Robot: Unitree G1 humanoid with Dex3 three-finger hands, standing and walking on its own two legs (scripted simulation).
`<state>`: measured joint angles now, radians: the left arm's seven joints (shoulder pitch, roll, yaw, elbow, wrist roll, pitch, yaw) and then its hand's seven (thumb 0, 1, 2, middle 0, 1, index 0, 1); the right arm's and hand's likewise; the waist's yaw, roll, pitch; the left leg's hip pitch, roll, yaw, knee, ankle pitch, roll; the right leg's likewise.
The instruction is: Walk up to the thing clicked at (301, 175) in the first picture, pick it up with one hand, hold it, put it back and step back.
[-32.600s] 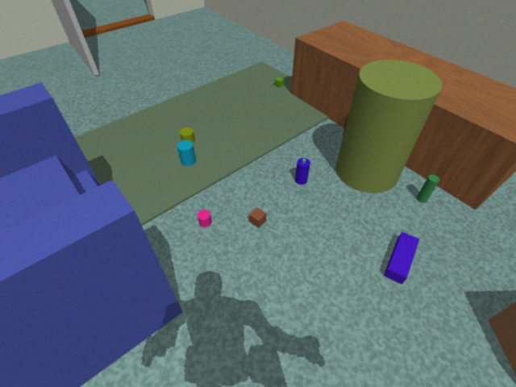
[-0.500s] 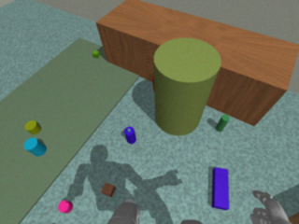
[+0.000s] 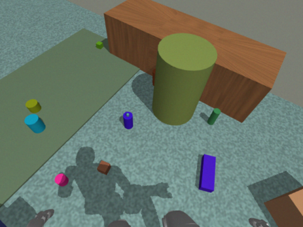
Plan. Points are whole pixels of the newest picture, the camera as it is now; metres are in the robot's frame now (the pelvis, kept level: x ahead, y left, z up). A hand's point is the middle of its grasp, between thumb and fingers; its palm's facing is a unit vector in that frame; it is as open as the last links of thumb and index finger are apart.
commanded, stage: step back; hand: left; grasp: from the side
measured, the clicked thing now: (128, 119) +0.85 +0.15 -0.68
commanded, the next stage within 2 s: stand in 1.34 s
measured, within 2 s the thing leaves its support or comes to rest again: neither
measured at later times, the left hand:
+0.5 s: hand out of the picture -0.08 +0.26 -0.13, palm faces +0.05 -0.89 -0.45, open 7.4 cm
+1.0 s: hand out of the picture -0.06 +0.21 -0.14, palm faces +0.06 -0.92 -0.38, open 7.4 cm
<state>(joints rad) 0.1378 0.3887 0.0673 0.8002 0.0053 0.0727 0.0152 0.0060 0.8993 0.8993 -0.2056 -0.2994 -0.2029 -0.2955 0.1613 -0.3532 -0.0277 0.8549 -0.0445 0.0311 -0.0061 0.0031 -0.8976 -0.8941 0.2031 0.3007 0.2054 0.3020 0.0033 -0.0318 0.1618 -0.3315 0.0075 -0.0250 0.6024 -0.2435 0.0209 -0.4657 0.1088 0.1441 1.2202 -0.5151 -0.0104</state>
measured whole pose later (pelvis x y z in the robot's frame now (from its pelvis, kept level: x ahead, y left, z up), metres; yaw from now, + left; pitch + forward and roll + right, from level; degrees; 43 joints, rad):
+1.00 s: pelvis -0.11 -0.05 +0.00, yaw +3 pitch -3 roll +0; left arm 0.21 0.33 0.05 0.96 0.03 -0.05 -0.01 0.01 0.90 0.90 -0.21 -0.30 -0.21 -0.30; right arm 0.23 -0.41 -0.05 0.96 -0.02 0.00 0.01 0.00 -0.90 -0.89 0.20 0.30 0.20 0.30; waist 0.02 0.05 0.08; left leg -0.36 -0.01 -0.09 0.93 -0.51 0.01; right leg -0.28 -0.02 -0.06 0.60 -0.27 -0.03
